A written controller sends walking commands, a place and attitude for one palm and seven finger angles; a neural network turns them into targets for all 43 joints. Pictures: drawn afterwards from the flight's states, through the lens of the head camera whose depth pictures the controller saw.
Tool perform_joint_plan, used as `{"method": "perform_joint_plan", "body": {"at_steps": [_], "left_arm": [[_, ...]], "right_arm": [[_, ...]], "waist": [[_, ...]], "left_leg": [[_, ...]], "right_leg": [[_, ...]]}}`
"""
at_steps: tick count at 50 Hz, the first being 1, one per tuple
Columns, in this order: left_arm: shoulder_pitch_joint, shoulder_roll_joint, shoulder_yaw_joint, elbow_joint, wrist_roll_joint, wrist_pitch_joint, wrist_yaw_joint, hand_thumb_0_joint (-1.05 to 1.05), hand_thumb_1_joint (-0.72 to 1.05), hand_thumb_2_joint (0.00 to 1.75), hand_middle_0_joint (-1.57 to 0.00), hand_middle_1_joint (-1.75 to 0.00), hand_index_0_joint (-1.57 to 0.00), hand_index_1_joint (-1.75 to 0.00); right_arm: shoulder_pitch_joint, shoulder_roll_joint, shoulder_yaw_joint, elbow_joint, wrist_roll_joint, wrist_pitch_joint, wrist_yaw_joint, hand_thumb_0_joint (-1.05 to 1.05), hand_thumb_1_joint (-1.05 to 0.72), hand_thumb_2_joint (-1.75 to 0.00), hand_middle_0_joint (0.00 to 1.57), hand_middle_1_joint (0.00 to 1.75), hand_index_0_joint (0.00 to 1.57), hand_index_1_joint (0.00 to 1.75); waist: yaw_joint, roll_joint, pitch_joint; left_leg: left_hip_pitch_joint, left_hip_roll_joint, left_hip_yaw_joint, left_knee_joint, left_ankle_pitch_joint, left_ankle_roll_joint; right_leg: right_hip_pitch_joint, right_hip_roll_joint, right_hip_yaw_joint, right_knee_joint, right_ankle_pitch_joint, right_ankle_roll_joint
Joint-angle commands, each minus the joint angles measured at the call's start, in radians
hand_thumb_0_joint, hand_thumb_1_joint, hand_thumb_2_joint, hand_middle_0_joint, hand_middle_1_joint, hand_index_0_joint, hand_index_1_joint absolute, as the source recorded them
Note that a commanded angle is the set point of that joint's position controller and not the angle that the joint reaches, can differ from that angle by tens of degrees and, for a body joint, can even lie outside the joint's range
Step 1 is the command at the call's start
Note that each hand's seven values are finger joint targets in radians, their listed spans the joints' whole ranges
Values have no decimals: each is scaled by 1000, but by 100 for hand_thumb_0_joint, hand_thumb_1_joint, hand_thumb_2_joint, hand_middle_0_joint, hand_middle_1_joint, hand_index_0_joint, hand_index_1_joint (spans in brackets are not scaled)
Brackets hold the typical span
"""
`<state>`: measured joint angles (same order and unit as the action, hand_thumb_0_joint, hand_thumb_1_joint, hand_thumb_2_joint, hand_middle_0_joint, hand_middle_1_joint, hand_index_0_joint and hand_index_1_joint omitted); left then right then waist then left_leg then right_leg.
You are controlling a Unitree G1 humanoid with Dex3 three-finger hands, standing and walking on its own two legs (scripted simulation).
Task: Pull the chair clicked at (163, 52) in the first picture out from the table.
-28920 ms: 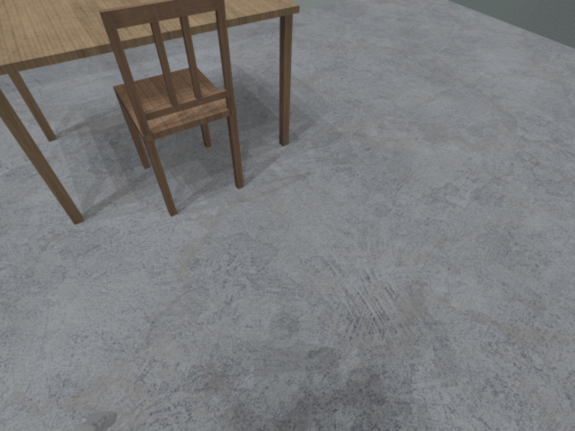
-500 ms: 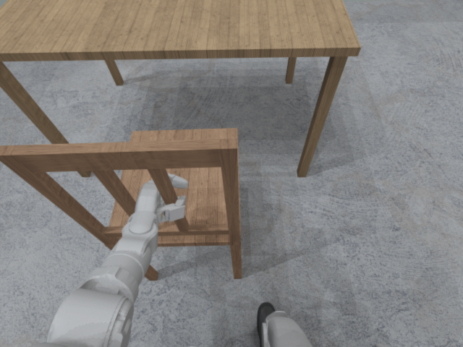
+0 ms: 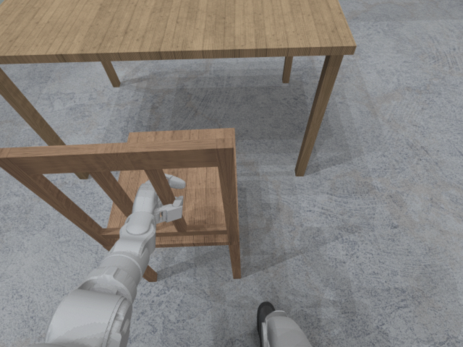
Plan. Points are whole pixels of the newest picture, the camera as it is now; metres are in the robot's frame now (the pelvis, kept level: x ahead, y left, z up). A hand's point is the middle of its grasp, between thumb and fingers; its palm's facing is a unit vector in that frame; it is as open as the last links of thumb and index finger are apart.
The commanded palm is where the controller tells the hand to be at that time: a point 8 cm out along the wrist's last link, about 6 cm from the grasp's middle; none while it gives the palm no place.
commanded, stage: step backward, pulling the chair out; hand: left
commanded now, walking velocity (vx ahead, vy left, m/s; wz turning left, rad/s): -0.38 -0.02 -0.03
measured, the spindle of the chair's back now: (125, 204) +0.40 +0.23 -0.06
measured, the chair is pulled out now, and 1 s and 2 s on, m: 0.32 0.32 0.33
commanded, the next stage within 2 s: stop walking, hand still on the chair in 1.42 s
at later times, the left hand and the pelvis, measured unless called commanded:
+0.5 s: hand (176, 207) +0.38 +0.11 -0.05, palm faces -0.01 -0.98 -0.20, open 5.6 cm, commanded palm +0.38 +0.17 -0.04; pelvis +0.00 -0.01 +0.00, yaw +0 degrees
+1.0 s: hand (176, 207) +0.38 +0.11 -0.05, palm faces -0.03 -0.98 -0.19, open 5.5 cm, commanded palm +0.38 +0.17 -0.04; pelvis +0.00 +0.00 +0.00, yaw +0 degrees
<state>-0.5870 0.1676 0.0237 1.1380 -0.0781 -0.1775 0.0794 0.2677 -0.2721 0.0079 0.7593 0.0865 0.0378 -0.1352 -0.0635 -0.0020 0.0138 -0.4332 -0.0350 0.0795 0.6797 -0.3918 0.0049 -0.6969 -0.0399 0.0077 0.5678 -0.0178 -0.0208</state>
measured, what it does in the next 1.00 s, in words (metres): stands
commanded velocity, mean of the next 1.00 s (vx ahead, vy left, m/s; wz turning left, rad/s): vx -0.38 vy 0.03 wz -0.04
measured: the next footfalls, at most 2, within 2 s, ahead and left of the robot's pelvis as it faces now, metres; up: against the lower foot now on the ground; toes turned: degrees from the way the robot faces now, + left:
none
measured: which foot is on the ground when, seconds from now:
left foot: down 0.00-1.00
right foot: down 0.00-1.00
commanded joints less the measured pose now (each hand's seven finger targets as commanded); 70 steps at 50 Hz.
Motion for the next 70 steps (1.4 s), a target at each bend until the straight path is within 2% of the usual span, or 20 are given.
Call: {"method": "perform_joint_plan", "body": {"at_steps": [1, 7, 9, 13, 14, 20, 23, 29, 31, 36, 39, 42, 44, 46, 47, 49, 56, 62, 64, 70], "left_arm": [[-391, 189, 25, -184, 22, -63, 26, 0, 90, 90, -50, -145, -50, -145], [-392, 189, 24, -185, 22, -68, 23, 0, 90, 90, -50, -145, -50, -145], [-388, 211, 42, -177, 24, -68, 27, 0, 90, 90, -50, -145, -50, -145], [-382, 203, 31, -183, 25, -66, 27, 0, 90, 90, -50, -145, -50, -145], [-377, 217, 43, -172, 25, -64, 29, 0, 90, 90, -50, -145, -50, -145], [-386, 195, 28, -188, 27, -71, 26, 0, 90, 90, -50, -145, -50, -145], [-391, 196, 30, -202, 27, -72, 25, 0, 90, 90, -50, -145, -50, -145], [-371, 224, 47, -170, 27, -58, 30, 0, 90, 90, -50, -145, -50, -145], [-368, 219, 39, -175, 29, -57, 30, 0, 90, 90, -50, -145, -50, -145], [-371, 204, 31, -191, 31, -62, 30, 0, 90, 90, -50, -145, -50, -145], [-382, 208, 37, -196, 30, -61, 29, 0, 90, 90, -50, -145, -50, -145], [-390, 185, 18, -205, 28, -60, 24, 0, 90, 90, -50, -145, -50, -145], [-389, 206, 35, -197, 26, -55, 26, 0, 90, 90, -50, -145, -50, -145], [-381, 193, 24, -191, 27, -54, 25, 0, 90, 90, -50, -145, -50, -145], [-384, 194, 23, -197, 26, -57, 23, 0, 90, 90, -50, -145, -50, -145], [-383, 209, 35, -186, 26, -54, 26, 0, 90, 90, -50, -145, -50, -145], [-390, 188, 20, -195, 28, -62, 23, 0, 90, 90, -50, -145, -50, -145], [-397, 176, 13, -202, 26, -65, 18, 0, 90, 90, -50, -145, -50, -145], [-401, 195, 28, -199, 27, -65, 20, 0, 90, 90, -50, -145, -50, -145], [-381, 184, 21, -184, 26, -65, 19, 0, 90, 90, -50, -145, -50, -145]], "right_arm": [[57, -138, -46, -75, -1, -30, -17, 0, -90, -90, 20, 30, 20, 30], [60, -135, -46, -75, -1, -34, -15, 0, -90, -90, 20, 30, 20, 30], [67, -141, -53, -68, -1, -36, -16, 0, -90, -90, 20, 30, 20, 30], [66, -137, -50, -71, 4, -34, -10, 0, -90, -90, 20, 30, 20, 30], [67, -147, -54, -69, 2, -36, -11, 0, -90, -90, 20, 30, 20, 30], [49, -141, -45, -79, 0, -40, -14, 0, -90, -90, 20, 30, 20, 30], [51, -133, -46, -86, -2, -38, -12, 0, -90, -90, 20, 30, 20, 30], [76, -147, -57, -70, 2, -32, -8, 0, -90, -90, 20, 30, 20, 30], [76, -146, -53, -69, 4, -31, -4, 0, -90, -90, 20, 30, 20, 30], [55, -146, -45, -76, 1, -34, -8, 0, -90, -90, 20, 30, 20, 30], [47, -148, -48, -85, -3, -31, -13, 0, -90, -90, 20, 30, 20, 30], [56, -137, -44, -90, -2, -25, -10, 0, -90, -90, 20, 30, 20, 30], [59, -144, -49, -88, -4, -23, -15, 0, -90, -90, 20, 30, 20, 30], [70, -138, -48, -82, -2, -22, -11, 0, -90, -90, 20, 30, 20, 30], [71, -138, -49, -79, -1, -22, -10, 0, -90, -90, 20, 30, 20, 30], [74, -146, -52, -75, -1, -24, -11, 0, -90, -90, 20, 30, 20, 30], [64, -138, -47, -74, -3, -26, -14, 0, -90, -90, 20, 30, 20, 30], [60, -129, -46, -79, -5, -24, -17, 0, -90, -90, 20, 30, 20, 30], [63, -138, -51, -78, -6, -24, -19, 0, -90, -90, 20, 30, 20, 30], [68, -133, -48, -75, -2, -28, -15, 0, -90, -90, 20, 30, 20, 30]], "waist": [[7, -44, -382], [9, -52, -377], [5, -76, -394], [6, -89, -407], [3, -78, -399], [9, -3, -393], [10, -27, -394], [0, -112, -393], [0, -97, -400], [9, -13, -407], [9, 4, -387], [8, -34, -376], [5, -76, -362], [5, -82, -370], [5, -67, -376], [4, -87, -372], [8, -32, -385], [10, -44, -375], [9, -57, -376], [9, -70, -369]], "left_leg": [[-28, 109, -93, -136, 16, -6], [-26, 98, -85, -126, -25, -5], [-14, 87, -78, -110, -30, -7], [1, 72, -74, -102, -50, -8], [9, 74, -77, -104, -49, -7], [-10, 122, -96, -161, 30, -1], [-36, 109, -84, -135, -4, -6], [9, 63, -70, -84, -74, -10], [25, 59, -71, -90, -81, -7], [5, 109, -96, -171, 4, 1], [-19, 122, -103, -169, 28, -1], [-32, 111, -92, -146, -5, -6], [-28, 103, -90, -135, -24, -6], [-18, 89, -84, -122, -48, -6], [-2, 85, -77, -117, -52, -7], [6, 80, -81, -118, -59, -5], [10, 113, -89, -148, 47, -6], [-9, 117, -88, -141, 42, -8], [-7, 110, -90, -131, 36, -10], [1, 95, -83, -123, -26, -5]], "right_leg": [[353, -92, 100, -49, -113, 9], [344, -103, 121, -73, -142, 5], [358, -111, 130, -92, -130, 6], [359, -134, 150, -129, -144, -1], [354, -133, 145, -137, -150, 0], [365, -81, 81, -49, -120, 19], [378, -98, 112, -56, -119, 10], [356, -146, 166, -161, -159, -7], [352, -154, 163, -182, -184, -6], [384, -97, 82, -89, -147, 17], [384, -86, 81, -55, -122, 14], [374, -98, 103, -62, -127, 3], [360, -102, 115, -81, -138, 2], [358, -117, 134, -105, -149, -3], [352, -123, 143, -115, -150, -5], [350, -124, 138, -134, -168, -4], [368, -99, 98, -57, -78, 5], [364, -94, 106, -33, -72, 3], [360, -99, 112, -42, -68, -2], [345, -110, 131, -82, -127, -1]]}}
